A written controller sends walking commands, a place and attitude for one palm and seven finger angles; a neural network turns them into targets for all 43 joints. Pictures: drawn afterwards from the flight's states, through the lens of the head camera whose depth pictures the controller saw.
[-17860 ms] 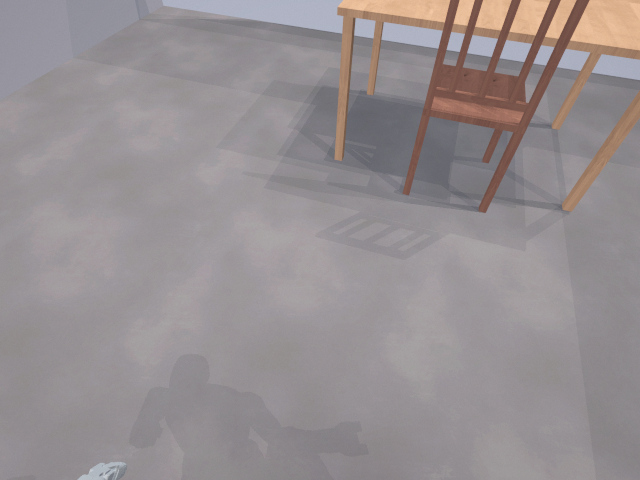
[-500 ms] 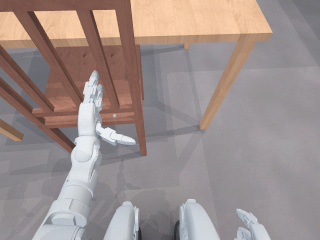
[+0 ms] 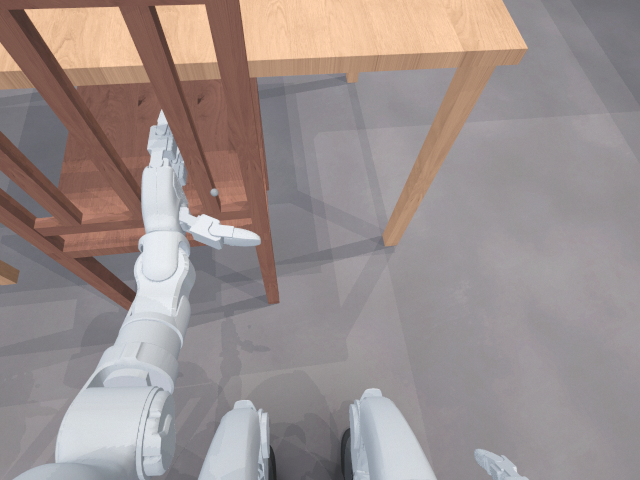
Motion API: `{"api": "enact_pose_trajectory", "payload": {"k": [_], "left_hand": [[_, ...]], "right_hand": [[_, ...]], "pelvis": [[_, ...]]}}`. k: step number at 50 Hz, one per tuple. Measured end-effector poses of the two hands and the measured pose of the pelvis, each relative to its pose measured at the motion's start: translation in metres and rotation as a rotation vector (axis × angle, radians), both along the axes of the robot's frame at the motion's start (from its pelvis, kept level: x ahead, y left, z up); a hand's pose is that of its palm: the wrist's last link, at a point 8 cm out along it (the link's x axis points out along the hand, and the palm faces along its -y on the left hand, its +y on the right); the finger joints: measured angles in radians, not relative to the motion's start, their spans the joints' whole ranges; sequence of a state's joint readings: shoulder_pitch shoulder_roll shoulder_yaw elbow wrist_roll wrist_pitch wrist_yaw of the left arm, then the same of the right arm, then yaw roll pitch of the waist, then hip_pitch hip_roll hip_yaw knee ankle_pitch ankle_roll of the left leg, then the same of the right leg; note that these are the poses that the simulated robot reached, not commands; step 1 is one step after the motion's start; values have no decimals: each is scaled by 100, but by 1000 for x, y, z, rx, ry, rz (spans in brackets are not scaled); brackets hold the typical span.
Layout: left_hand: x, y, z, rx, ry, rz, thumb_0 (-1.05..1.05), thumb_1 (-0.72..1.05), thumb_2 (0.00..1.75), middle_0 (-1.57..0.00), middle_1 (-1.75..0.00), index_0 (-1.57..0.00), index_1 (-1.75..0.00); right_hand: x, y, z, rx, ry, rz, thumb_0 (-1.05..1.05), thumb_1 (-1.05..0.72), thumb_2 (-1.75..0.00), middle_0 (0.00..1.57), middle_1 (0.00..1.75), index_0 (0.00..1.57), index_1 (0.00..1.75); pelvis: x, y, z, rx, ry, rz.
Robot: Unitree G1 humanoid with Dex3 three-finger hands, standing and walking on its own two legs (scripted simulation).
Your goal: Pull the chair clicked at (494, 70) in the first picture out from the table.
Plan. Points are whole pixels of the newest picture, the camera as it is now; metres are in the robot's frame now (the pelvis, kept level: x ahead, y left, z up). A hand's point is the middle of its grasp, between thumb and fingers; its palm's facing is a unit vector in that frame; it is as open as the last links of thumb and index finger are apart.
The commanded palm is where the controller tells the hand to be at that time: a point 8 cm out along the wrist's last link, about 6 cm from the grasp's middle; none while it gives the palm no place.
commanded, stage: push the fingers through the gap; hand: left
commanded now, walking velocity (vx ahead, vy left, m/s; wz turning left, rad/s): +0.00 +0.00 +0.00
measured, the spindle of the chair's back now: (94, 142) +0.52 +0.25 +0.06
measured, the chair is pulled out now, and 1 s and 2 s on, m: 0.00 0.00 0.02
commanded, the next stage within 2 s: hook a spindle and tug to test in 0.68 s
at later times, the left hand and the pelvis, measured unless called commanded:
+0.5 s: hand (212, 168) +0.50 +0.12 +0.02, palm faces +0.07 -1.00 -0.02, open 16.9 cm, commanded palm +0.46 +0.16 +0.03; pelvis +0.01 +0.00 +0.00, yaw -1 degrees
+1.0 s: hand (211, 171) +0.50 +0.12 +0.02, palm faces +0.06 -1.00 -0.01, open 16.4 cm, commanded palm +0.46 +0.16 +0.03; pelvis +0.01 +0.00 +0.00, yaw -1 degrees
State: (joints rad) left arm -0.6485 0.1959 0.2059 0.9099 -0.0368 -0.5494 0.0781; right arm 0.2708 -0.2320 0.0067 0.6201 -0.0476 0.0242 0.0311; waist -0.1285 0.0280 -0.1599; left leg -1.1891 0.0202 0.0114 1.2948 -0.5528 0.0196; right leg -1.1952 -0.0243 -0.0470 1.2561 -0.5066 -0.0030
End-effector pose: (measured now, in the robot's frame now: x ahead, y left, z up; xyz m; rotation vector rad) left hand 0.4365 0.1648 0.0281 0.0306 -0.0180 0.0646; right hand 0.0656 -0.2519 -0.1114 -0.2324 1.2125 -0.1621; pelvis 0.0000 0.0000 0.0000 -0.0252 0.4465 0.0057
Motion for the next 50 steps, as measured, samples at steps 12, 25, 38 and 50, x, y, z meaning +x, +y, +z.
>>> {"api": "enact_pose_trajectory", "payload": {"k": [12,25,38,50], "left_hand": [[28,6,-3,2,6,13,-1,-50,30,-6,-9,-7,-8],[38,5,-4,-7,16,6,-1,-50,30,-6,-9,-7,-8],[36,9,-5,-7,8,14,-1,-50,30,-6,-9,-7,-8],[35,7,-6,-18,13,0,-1,-50,30,-13,-29,-13,-29]], "right_hand": [[-17,0,-4,-8,69,-23,0,-90,-90,20,30,20,30],[-29,2,-2,5,133,-47,0,-90,-90,20,30,20,30],[-17,1,1,-8,99,-37,0,-90,-90,20,30,20,30],[-13,2,-1,-10,98,-26,0,-90,-90,20,30,20,30]], "pelvis": [[1,1,-4,-4,27,-2],[6,2,-2,-7,40,-10],[6,2,-2,-10,33,-7],[6,3,-2,-13,35,-3]]}}
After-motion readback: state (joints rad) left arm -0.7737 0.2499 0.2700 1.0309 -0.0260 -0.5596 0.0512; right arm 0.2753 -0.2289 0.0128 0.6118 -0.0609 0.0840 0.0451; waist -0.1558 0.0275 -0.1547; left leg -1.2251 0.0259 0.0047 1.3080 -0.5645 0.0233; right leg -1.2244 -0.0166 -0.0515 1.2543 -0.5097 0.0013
